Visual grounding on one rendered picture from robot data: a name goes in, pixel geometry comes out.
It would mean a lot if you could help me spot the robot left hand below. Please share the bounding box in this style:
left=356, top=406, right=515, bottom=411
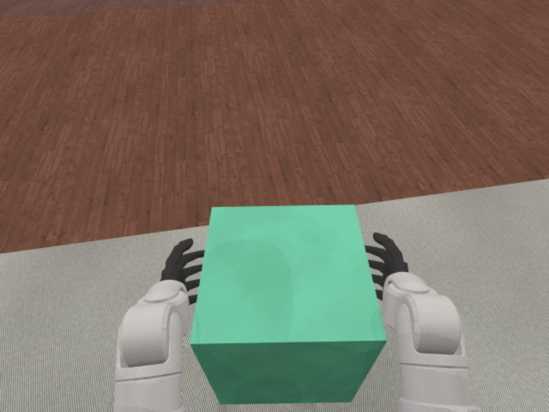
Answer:
left=160, top=239, right=205, bottom=305

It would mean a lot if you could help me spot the left robot forearm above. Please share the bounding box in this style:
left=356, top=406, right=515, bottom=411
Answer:
left=113, top=280, right=191, bottom=412

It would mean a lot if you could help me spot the carton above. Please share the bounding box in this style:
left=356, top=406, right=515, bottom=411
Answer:
left=190, top=205, right=387, bottom=404

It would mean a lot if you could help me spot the robot right hand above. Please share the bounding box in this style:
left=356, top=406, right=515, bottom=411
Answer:
left=365, top=233, right=408, bottom=300

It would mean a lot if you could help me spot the right robot forearm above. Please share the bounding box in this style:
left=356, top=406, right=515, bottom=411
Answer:
left=383, top=272, right=481, bottom=412

